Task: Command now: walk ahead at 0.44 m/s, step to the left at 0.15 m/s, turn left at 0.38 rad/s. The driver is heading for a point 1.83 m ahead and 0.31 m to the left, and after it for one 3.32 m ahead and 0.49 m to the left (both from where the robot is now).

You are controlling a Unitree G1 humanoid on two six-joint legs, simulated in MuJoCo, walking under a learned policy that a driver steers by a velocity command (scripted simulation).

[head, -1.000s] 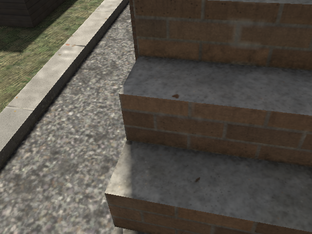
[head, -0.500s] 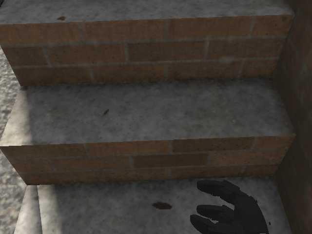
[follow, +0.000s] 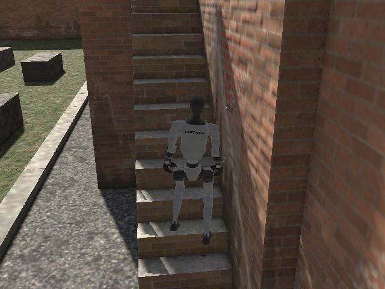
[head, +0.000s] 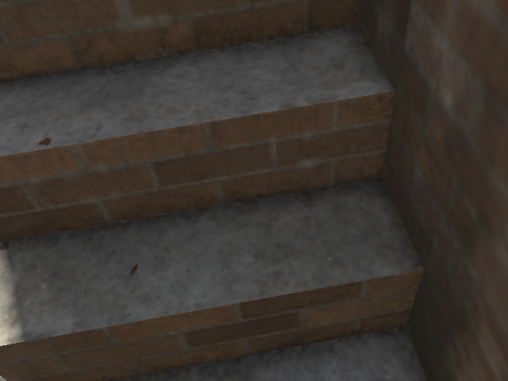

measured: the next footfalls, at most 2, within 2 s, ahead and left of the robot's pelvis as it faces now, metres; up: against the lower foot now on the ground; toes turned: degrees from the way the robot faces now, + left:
left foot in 0.16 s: +0.05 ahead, +0.08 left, +0.03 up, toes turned +3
right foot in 0.50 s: -0.03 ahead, -0.17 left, +0.00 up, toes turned +12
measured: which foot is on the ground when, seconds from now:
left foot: up 0.00-0.14, down 0.16-0.46, up 0.48-0.68, down 0.70-0.78, up 0.80-0.86, down 0.88-1.00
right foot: down 0.00-0.12, up 0.14-0.48, down 0.50-0.76, up 0.78-1.00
